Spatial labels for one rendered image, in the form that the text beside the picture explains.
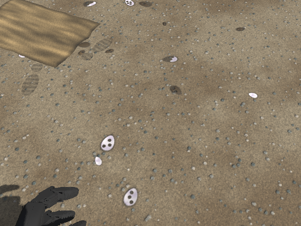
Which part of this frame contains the left robot hand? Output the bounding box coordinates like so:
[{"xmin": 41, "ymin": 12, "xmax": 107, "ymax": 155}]
[{"xmin": 15, "ymin": 186, "xmax": 87, "ymax": 226}]

